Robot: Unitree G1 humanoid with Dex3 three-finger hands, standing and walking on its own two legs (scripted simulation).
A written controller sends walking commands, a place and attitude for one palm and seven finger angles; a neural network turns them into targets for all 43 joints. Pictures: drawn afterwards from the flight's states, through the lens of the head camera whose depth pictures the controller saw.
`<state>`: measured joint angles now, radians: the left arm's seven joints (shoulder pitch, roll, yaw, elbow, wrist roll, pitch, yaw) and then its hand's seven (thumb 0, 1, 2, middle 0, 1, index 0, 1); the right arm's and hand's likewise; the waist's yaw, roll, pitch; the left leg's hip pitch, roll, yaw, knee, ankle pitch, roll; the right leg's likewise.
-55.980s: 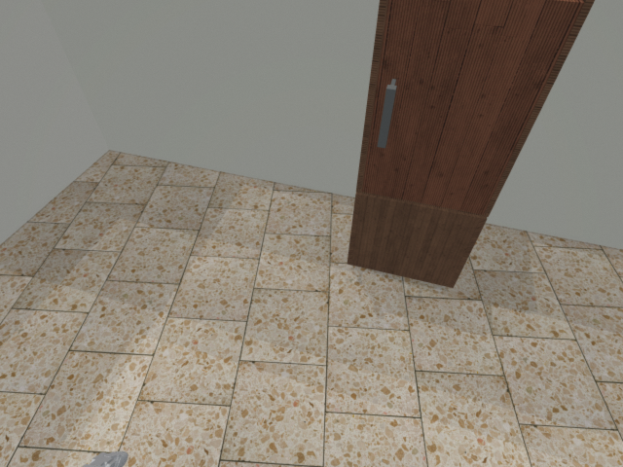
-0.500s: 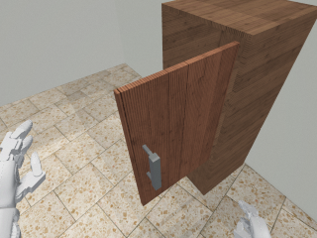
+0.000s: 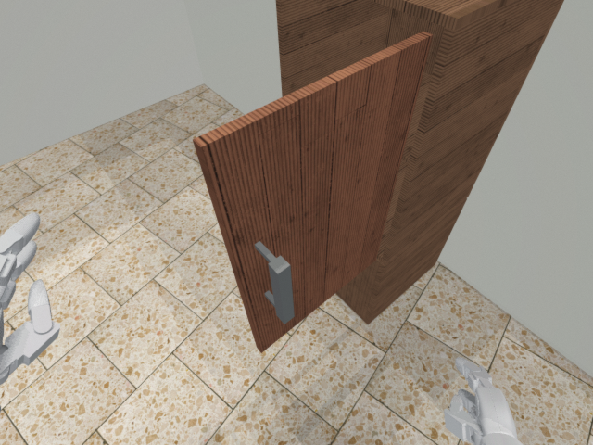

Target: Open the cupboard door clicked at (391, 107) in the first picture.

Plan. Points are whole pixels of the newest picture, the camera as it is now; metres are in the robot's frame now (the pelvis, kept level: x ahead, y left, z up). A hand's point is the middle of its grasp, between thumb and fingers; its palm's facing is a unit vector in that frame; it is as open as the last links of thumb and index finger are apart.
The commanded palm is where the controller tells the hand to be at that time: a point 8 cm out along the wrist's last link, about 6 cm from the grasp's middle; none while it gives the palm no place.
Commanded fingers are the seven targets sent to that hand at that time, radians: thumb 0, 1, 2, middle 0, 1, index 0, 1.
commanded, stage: step back with the hand held close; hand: left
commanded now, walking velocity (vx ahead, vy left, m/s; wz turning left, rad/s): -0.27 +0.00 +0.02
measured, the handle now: (274, 284) +0.37 +0.07 -0.04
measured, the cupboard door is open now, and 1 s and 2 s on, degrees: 90 90 90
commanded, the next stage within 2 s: stop stepping back and stand still in 0.78 s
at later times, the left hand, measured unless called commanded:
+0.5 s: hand out of the picture +0.07 +0.29 +0.16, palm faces +0.50 -0.69 -0.52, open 7.4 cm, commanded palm +0.02 +0.32 +0.17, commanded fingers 0.00 0.90 0.90 -0.20 -0.30 -0.20 -0.30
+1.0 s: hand out of the picture +0.00 +0.24 +0.16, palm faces +0.34 -0.78 -0.52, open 7.4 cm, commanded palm -0.07 +0.29 +0.17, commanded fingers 0.00 0.90 0.90 -0.20 -0.30 -0.20 -0.30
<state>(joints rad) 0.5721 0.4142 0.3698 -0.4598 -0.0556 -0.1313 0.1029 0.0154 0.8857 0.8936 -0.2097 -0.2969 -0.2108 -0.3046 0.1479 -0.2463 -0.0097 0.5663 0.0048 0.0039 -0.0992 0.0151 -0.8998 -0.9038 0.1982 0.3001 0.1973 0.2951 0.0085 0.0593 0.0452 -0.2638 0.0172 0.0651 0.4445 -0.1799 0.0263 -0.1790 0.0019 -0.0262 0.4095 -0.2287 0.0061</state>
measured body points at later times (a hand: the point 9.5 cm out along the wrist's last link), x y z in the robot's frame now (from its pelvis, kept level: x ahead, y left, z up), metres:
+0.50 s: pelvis -0.09 +0.01 -0.02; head -0.06 +0.02 +0.43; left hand +0.04 +0.33 +0.18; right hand +0.11 -0.20 -0.10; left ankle +0.03 +0.10 -0.73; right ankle -0.02 -0.11 -0.74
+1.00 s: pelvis -0.22 -0.01 -0.02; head -0.16 +0.02 +0.42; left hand -0.02 +0.28 +0.19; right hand +0.00 -0.21 -0.09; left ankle -0.03 +0.10 -0.74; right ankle -0.39 -0.10 -0.75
